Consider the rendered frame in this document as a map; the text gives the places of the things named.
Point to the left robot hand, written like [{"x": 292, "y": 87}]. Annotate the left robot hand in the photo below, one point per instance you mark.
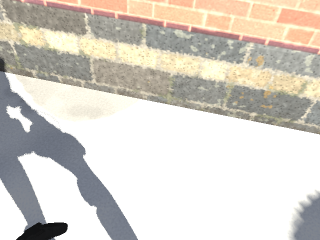
[{"x": 41, "y": 231}]

